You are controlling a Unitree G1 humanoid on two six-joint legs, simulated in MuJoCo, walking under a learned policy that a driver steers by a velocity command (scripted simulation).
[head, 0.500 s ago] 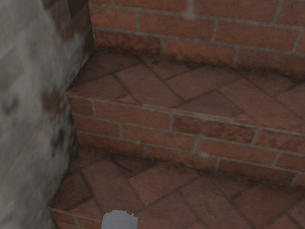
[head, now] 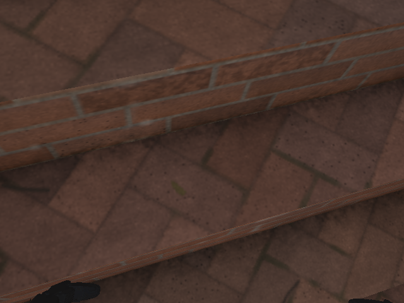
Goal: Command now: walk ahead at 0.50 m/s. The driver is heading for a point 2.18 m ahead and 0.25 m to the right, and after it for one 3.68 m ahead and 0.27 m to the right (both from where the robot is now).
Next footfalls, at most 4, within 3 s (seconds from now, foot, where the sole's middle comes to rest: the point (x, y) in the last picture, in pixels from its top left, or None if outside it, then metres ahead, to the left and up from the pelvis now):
0.04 left None -0.06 0.11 -0.80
0.30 right None -0.11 -0.15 -0.77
0.50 left None -0.11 0.01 -0.79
0.72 right None -0.15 -0.21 -0.74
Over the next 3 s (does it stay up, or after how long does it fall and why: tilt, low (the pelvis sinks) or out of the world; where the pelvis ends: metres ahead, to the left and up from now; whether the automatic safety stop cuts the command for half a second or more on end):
falls after 1.86 s (tilt)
